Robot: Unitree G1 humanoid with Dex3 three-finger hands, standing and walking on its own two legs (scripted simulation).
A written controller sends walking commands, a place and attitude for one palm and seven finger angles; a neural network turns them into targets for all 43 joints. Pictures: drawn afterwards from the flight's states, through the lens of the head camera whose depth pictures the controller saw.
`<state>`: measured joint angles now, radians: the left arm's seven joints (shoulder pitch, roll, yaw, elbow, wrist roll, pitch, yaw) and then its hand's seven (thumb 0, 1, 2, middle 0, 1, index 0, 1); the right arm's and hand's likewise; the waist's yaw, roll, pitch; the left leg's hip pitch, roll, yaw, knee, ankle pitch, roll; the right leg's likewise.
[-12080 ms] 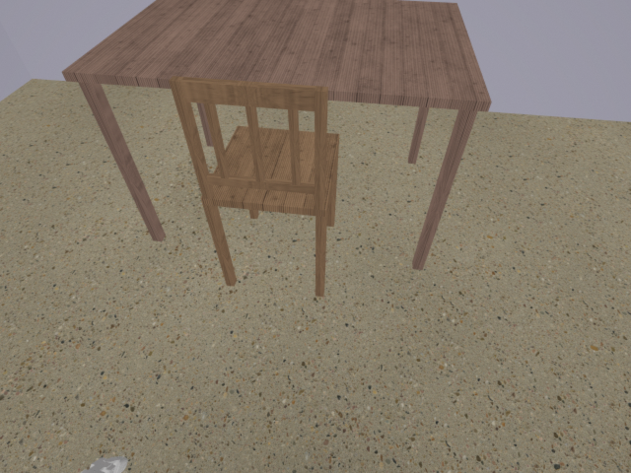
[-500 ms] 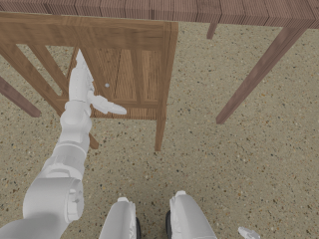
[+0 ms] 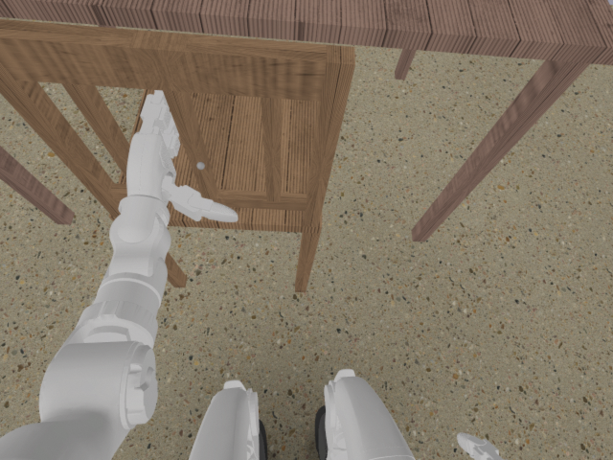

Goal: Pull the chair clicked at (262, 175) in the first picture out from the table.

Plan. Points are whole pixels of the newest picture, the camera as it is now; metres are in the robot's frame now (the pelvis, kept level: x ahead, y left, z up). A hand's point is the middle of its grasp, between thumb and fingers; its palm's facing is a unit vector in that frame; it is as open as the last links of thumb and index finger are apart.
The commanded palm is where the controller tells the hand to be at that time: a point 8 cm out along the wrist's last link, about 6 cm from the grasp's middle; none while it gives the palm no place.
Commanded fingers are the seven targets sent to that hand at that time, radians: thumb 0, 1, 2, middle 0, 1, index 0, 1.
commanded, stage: hook a spindle and tug to test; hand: left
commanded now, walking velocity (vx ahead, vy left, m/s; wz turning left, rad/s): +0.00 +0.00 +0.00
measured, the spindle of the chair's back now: (195, 149) +0.52 +0.12 +0.02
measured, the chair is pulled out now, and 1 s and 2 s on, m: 0.00 0.00 0.05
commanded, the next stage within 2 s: step backward, pulling the chair out in 1.46 s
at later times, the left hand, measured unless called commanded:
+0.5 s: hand (205, 163) +0.49 +0.10 +0.03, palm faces -0.09 -1.00 -0.03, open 12.3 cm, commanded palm +0.46 +0.15 +0.03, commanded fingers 0.00 0.23 0.61 -0.50 -1.45 -0.50 -1.45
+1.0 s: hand (208, 165) +0.48 +0.10 +0.03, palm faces -0.07 -1.00 -0.01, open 5.4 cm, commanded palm +0.44 +0.14 +0.03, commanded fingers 0.00 0.90 0.90 -0.50 -1.45 -0.50 -1.45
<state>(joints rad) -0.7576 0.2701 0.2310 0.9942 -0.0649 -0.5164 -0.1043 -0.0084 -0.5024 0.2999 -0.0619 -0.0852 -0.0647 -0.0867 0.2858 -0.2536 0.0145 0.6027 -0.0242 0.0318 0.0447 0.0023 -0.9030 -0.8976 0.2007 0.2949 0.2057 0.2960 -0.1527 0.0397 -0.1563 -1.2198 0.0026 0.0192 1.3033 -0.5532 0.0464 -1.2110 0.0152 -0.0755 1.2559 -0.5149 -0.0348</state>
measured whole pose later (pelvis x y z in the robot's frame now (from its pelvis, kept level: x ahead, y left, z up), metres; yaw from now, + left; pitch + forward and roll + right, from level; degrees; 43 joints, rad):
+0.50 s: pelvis +0.00 +0.01 +0.00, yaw -1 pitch +27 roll -3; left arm -0.76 0.26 0.22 0.99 -0.05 -0.50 -0.07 -0.01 -0.25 0.41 -0.39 -1.10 -0.39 -1.10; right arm 0.30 -0.24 0.02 0.60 -0.03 0.06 0.05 0.00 -0.90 -0.90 0.20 0.29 0.21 0.30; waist -0.16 0.05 -0.16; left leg -1.23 0.00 0.03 1.31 -0.56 0.06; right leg -1.22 0.02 -0.06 1.26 -0.52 -0.02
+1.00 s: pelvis +0.01 +0.00 +0.01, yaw -1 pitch +27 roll -2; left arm -0.67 0.23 0.21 0.88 -0.08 -0.47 -0.05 0.02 0.72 0.80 -0.42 -1.41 -0.43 -1.44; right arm 0.29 -0.24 0.01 0.59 -0.02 0.05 0.06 0.00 -0.90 -0.90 0.20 0.29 0.21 0.30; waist -0.15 0.04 -0.16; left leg -1.19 0.01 0.03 1.28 -0.57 0.05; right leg -1.18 0.02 -0.06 1.23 -0.52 -0.03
